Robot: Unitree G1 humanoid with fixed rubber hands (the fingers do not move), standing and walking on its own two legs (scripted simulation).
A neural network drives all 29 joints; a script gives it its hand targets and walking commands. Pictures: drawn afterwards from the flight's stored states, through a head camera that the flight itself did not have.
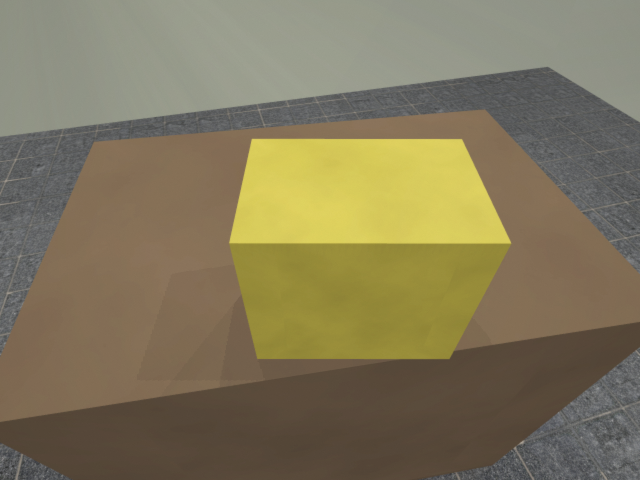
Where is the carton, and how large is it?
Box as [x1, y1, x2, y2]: [229, 139, 510, 358]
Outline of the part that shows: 252,139 229,244 257,358 449,358 510,244 509,239 462,140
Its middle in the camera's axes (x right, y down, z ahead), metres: +0.05 +0.02 +0.47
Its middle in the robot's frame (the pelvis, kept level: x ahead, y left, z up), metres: +0.36 -0.06 +0.12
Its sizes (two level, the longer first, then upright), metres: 0.245 0.166 0.217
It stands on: a pedestal, 0.79 m high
